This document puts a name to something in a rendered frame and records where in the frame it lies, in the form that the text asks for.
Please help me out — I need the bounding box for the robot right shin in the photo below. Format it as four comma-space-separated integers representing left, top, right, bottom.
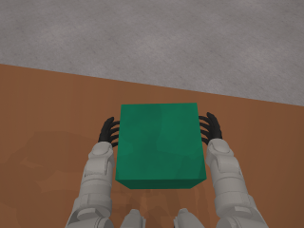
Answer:
178, 208, 188, 215

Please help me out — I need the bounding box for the right robot hand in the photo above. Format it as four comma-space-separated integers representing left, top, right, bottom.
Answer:
199, 112, 223, 145

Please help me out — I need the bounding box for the carton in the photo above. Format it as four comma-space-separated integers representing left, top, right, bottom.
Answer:
115, 103, 207, 189

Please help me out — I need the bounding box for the robot left thigh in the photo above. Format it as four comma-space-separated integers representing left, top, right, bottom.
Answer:
120, 213, 146, 228

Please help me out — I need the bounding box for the robot right forearm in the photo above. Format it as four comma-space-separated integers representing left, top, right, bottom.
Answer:
205, 138, 269, 228

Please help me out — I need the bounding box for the robot right upper arm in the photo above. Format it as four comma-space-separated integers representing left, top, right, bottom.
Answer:
216, 215, 268, 228

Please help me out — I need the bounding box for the robot left forearm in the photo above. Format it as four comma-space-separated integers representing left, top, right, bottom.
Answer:
65, 142, 115, 228

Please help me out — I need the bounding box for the robot left upper arm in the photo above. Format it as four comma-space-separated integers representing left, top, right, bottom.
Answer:
66, 216, 114, 228

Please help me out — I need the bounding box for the left robot hand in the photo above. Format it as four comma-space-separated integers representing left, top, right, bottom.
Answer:
98, 117, 120, 147

